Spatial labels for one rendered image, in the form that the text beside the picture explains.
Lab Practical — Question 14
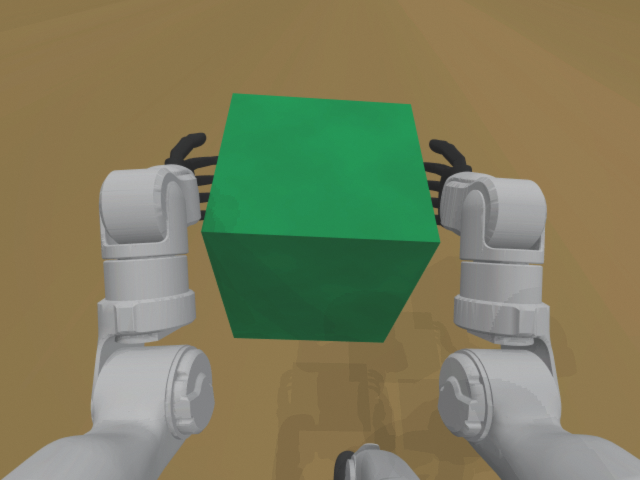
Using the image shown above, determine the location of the carton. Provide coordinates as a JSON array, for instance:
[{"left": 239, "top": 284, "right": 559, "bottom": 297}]
[{"left": 201, "top": 93, "right": 440, "bottom": 343}]

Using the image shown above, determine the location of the robot right hand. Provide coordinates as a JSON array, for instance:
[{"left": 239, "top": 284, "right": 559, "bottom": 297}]
[{"left": 423, "top": 139, "right": 472, "bottom": 227}]

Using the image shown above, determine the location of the right robot foot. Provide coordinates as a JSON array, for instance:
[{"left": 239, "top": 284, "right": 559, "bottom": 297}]
[{"left": 334, "top": 451, "right": 354, "bottom": 480}]

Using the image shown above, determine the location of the robot left upper arm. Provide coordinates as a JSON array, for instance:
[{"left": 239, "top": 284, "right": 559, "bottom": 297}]
[{"left": 2, "top": 345, "right": 215, "bottom": 480}]

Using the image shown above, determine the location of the robot left forearm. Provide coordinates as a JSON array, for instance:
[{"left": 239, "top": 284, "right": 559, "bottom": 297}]
[{"left": 91, "top": 164, "right": 201, "bottom": 422}]

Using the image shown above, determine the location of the robot right upper arm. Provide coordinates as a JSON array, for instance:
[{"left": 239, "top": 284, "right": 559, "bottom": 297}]
[{"left": 438, "top": 349, "right": 640, "bottom": 480}]

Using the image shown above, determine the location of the robot left hand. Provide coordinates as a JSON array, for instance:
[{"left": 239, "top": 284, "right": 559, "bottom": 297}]
[{"left": 165, "top": 133, "right": 218, "bottom": 221}]

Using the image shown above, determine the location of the robot right forearm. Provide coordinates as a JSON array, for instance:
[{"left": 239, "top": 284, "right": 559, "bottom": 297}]
[{"left": 440, "top": 172, "right": 561, "bottom": 419}]

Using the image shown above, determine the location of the right robot shin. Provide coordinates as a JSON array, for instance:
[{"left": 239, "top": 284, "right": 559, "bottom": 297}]
[{"left": 345, "top": 443, "right": 380, "bottom": 480}]

